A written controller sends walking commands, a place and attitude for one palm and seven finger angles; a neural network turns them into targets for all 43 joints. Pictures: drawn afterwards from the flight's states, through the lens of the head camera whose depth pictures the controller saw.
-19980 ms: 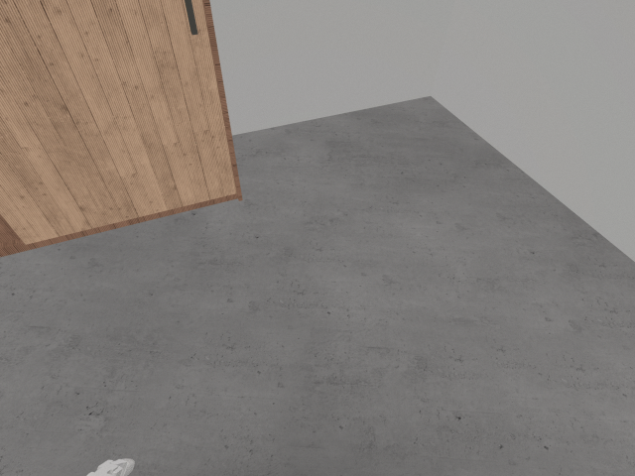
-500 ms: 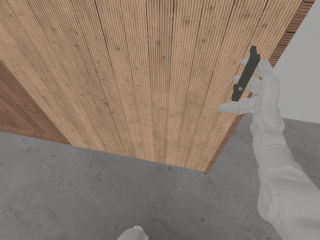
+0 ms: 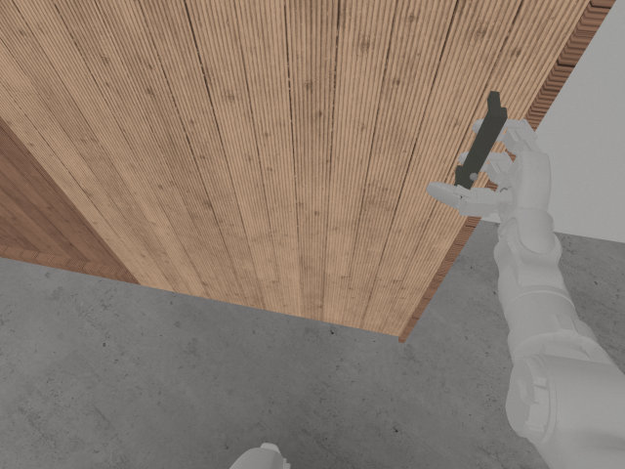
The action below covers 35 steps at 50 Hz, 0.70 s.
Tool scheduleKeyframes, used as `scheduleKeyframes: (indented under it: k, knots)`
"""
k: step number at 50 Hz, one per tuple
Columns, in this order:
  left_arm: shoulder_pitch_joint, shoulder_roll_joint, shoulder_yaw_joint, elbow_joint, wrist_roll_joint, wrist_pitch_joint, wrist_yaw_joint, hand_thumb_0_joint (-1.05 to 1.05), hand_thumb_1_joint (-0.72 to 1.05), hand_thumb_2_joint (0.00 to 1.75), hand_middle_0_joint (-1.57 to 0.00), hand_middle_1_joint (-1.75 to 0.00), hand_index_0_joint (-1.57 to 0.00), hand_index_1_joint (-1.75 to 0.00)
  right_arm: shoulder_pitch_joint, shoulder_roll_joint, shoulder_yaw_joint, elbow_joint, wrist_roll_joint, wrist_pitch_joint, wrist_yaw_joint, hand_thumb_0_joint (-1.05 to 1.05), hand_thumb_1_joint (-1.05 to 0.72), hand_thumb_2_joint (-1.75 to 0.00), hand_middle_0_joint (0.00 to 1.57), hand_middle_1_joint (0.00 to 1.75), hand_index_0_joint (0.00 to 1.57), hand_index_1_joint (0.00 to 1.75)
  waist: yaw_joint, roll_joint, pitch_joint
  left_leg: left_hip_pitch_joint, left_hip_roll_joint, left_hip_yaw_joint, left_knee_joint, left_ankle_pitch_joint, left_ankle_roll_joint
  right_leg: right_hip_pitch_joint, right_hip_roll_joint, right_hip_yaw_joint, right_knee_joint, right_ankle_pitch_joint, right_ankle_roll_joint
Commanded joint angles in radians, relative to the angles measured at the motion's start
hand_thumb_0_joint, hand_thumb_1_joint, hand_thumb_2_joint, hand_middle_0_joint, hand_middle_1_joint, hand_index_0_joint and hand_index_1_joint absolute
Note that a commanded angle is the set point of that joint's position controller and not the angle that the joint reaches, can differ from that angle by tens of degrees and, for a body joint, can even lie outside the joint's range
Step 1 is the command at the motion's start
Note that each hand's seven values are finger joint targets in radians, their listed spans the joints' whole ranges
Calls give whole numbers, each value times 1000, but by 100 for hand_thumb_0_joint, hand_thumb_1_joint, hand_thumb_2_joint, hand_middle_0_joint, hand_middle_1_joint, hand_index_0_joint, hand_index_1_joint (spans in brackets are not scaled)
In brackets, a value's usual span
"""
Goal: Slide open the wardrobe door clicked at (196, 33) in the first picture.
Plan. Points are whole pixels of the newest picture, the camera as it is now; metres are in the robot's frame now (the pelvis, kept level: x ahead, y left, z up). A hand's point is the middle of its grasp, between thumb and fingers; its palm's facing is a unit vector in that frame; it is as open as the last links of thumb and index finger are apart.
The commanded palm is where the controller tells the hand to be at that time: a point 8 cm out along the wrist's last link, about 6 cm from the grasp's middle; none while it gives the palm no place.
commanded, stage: grip the handle and tug to test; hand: right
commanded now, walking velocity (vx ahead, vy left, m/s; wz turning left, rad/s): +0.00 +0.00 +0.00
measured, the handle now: (475, 148) +0.53 -0.13 +0.11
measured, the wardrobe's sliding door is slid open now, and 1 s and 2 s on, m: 0.00 0.00 0.00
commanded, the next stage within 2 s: tug the door sideways, standing still in 1.10 s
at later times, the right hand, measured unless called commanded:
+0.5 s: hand (467, 176) +0.48 -0.11 +0.11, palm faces +0.03 +1.00 +0.01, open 6.4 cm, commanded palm +0.44 -0.17 +0.11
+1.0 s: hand (466, 177) +0.47 -0.11 +0.11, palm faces +0.04 +1.00 +0.01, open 6.3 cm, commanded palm +0.43 -0.17 +0.11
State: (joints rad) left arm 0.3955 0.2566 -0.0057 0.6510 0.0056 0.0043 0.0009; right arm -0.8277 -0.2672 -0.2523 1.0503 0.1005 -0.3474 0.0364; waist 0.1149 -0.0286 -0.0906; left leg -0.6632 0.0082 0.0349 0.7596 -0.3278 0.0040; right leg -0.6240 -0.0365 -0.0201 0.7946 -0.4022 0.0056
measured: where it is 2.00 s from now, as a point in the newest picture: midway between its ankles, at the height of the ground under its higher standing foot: outside the picture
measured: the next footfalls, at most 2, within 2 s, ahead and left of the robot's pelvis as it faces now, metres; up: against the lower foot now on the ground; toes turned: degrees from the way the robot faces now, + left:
none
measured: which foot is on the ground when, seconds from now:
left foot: down 0.00-1.00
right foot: down 0.00-1.00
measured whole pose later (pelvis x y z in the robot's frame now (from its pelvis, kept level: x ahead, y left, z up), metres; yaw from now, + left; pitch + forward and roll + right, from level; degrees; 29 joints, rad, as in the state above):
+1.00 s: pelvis +0.01 +0.01 +0.00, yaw +1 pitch +12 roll +0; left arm 0.38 0.25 0.00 0.63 0.00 0.01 0.00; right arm -0.73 -0.23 -0.26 0.93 0.11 -0.30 0.01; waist 0.11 -0.03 -0.10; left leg -0.62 0.00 0.02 0.73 -0.33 0.01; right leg -0.57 -0.04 -0.04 0.75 -0.40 0.01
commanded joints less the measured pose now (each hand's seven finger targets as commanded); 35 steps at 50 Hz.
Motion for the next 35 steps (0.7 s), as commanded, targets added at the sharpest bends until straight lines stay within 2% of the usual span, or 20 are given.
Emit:
scheduleKeyframes:
  k: [1, 2, 5, 7, 10, 11, 13, 14, 15, 18, 19, 20, 21, 23, 25, 27, 29, 31, 33, 35]
  knots:
    - [95, 146, 57, -70, 3, -25, 13, 0, 90, 90, -20, -30, -20, -30, -463, -176, -23, -235, 9, -63, -1, 0, -29, -64, 38, 131, 38, 131, 6, 24, -395, 264, -40, -3, -66, 359, 17, 155, 37, 16, -91, 319, -22]
    - [90, 143, 56, -73, 2, -25, 12, 0, 90, 90, -20, -30, -20, -30, -449, -166, -17, -232, 7, -61, -1, 0, -34, -66, 39, 132, 39, 132, 1, 9, -396, 262, -39, -3, -66, 356, 17, 156, 38, 15, -94, 316, -21]
    - [84, 141, 55, -73, 2, -23, 11, 0, 90, 90, -20, -30, -20, -30, -459, -155, -8, -239, 3, -60, -6, 0, -48, -72, 41, 134, 41, 134, 7, 23, -371, 257, -38, -3, -73, 345, 15, 145, 38, 11, -98, 296, -22]
    - [81, 141, 54, -73, 2, -24, 11, 0, 90, 90, -20, -30, -20, -30, -459, -172, -21, -242, 0, -65, -12, 0, -57, -76, 42, 135, 42, 135, 1, 6, -373, 262, -37, -6, -72, 340, 16, 145, 40, 11, -99, 290, -22]
    - [75, 140, 52, -78, 2, -26, 11, 0, 90, 90, -20, -30, -20, -30, -437, -157, -16, -226, 3, -61, -11, 0, -71, -82, 43, 137, 43, 137, 1, 30, -361, 267, -38, -8, -77, 338, 15, 133, 41, 6, -100, 275, -24]
    - [80, 144, 54, -77, 4, -26, 13, 0, 90, 90, -20, -30, -20, -30, -452, -194, -42, -240, 1, -67, -14, 0, -76, -84, 44, 138, 44, 138, 0, 41, -376, 280, -36, -11, -75, 343, 15, 135, 40, 7, -98, 280, -25]
    - [72, 138, 54, -81, 1, -27, 11, 0, 90, 90, -20, -30, -20, -30, -440, -162, -15, -253, -3, -71, -9, 0, -85, -88, 44, 139, 44, 139, -7, -9, -390, 267, -37, -7, -68, 353, 19, 161, 39, 6, -97, 305, -20]
    - [73, 139, 54, -81, 3, -27, 11, 0, 90, 90, -20, -30, -20, -30, -447, -157, -13, -259, 2, -71, -10, 0, -90, -90, 45, 140, 45, 140, -1, 14, -393, 267, -38, -6, -68, 358, 17, 162, 39, 7, -95, 308, -22]
    - [73, 140, 55, -81, 3, -28, 11, 0, 90, 90, -20, -30, -20, -30, -438, -175, -29, -260, 2, -72, -10, 0, -90, -90, 45, 140, 45, 140, -11, 14, -400, 284, -38, -11, -68, 361, 16, 153, 40, 6, -96, 304, -21]
    - [71, 138, 56, -86, 2, -27, 10, 0, 90, 90, -20, -30, -20, -30, -407, -169, -31, -281, 8, -71, -7, 0, -90, -90, 45, 140, 45, 140, -16, 15, -410, 300, -38, -9, -67, 389, 16, 158, 38, 2, -97, 328, -21]
    - [69, 140, 56, -86, 1, -25, 12, 0, 90, 90, -20, -30, -20, -30, -397, -192, -49, -282, 8, -69, -11, 0, -90, -90, 45, 140, 45, 140, -19, 21, -400, 307, -37, -12, -69, 392, 16, 147, 38, -1, -98, 326, -22]
    - [68, 138, 55, -88, 2, -26, 11, 0, 90, 90, -20, -30, -20, -30, -408, -174, -32, -295, 7, -68, -10, 0, -90, -90, 45, 140, 45, 140, -15, 22, -397, 310, -37, -11, -69, 397, 15, 148, 40, -1, -101, 326, -22]
    - [69, 140, 58, -88, 2, -25, 12, 0, 90, 90, -20, -30, -20, -30, -394, -193, -47, -304, 3, -69, -12, 0, -90, -90, 45, 140, 45, 140, -20, 33, -401, 315, -38, -12, -68, 399, 16, 150, 37, 0, -99, 332, -23]
    - [62, 135, 55, -87, 1, -25, 12, 0, 90, 90, -20, -30, -20, -30, -404, -162, -19, -303, 1, -63, -13, 0, -90, -90, 45, 140, 45, 140, -11, 2, -382, 293, -36, -11, -72, 392, 15, 155, 38, -3, -100, 322, -22]
    - [67, 137, 59, -84, 1, -24, 13, 0, 90, 90, -20, -30, -20, -30, -407, -170, -22, -317, -2, -63, -18, 0, -90, -90, 45, 140, 45, 140, -13, 12, -395, 299, -37, -10, -70, 396, 16, 164, 37, 0, -102, 335, -21]
    - [65, 133, 58, -86, 0, -26, 12, 0, 90, 90, -20, -30, -20, -30, -385, -134, 0, -311, 0, -57, -19, 0, -90, -90, 45, 140, 45, 140, -12, 0, -397, 290, -38, -7, -71, 401, 16, 181, 36, 0, -100, 351, -20]
    - [72, 139, 58, -75, 2, -25, 14, 0, 90, 90, -20, -30, -20, -30, -406, -165, -26, -277, 3, -48, -23, 0, -90, -90, 45, 140, 45, 140, -6, 55, -369, 306, -37, -12, -80, 392, 11, 141, 38, -2, -104, 313, -24]
    - [71, 140, 58, -80, 3, -24, 17, 0, 90, 90, -20, -30, -20, -30, -419, -173, -24, -296, -2, -53, -18, 0, -90, -90, 45, 140, 45, 140, -5, 38, -388, 314, -35, -17, -78, 396, 13, 147, 40, -3, -103, 313, -26]
    - [69, 134, 55, -72, 1, -24, 17, 0, 90, 90, -20, -30, -20, -30, -438, -158, -7, -285, -8, -54, -17, 0, -90, -90, 45, 140, 45, 140, -3, -9, -373, 287, -34, -11, -76, 385, 16, 159, 40, 1, -104, 319, -21]
    - [68, 135, 57, -74, 2, -25, 15, 0, 90, 90, -20, -30, -20, -30, -405, -145, -10, -258, -3, -51, -17, 0, -90, -90, 45, 140, 45, 140, -6, 30, -368, 280, -36, -8, -78, 376, 15, 159, 39, 2, -103, 314, -22]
